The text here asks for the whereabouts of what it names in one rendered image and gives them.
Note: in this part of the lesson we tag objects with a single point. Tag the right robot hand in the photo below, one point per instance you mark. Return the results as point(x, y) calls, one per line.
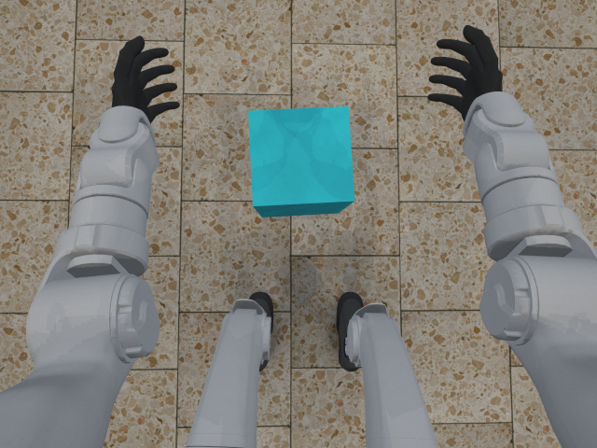
point(481, 71)

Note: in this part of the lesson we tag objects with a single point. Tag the carton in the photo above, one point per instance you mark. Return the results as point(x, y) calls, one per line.
point(301, 161)

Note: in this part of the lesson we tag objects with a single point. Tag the left robot hand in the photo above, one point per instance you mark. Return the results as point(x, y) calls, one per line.
point(129, 86)

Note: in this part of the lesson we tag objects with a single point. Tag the robot right upper arm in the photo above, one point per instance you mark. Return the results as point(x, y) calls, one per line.
point(545, 308)

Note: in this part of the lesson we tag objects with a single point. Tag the robot left forearm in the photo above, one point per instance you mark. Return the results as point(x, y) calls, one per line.
point(107, 229)

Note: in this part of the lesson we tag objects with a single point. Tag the robot left upper arm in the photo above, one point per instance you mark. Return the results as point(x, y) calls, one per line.
point(84, 334)

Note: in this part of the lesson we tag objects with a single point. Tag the left robot shin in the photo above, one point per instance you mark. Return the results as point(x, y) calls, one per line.
point(244, 304)

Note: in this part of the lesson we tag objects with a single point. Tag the right robot thigh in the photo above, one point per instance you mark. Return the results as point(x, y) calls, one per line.
point(396, 414)

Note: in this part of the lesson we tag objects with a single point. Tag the robot right forearm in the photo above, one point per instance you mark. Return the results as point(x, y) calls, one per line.
point(518, 187)

